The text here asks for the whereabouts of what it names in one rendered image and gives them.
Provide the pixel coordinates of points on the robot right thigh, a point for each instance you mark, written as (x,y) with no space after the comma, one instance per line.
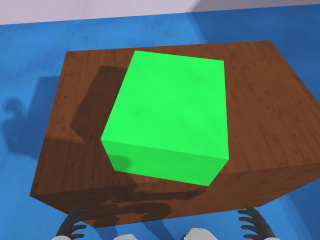
(199,234)

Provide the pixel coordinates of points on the pedestal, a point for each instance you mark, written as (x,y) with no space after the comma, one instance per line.
(273,131)

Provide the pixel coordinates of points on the left robot hand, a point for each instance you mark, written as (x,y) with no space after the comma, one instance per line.
(68,227)

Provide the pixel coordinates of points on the carton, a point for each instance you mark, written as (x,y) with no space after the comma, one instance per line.
(169,119)

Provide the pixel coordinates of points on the right robot hand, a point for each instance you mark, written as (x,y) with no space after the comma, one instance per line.
(261,228)

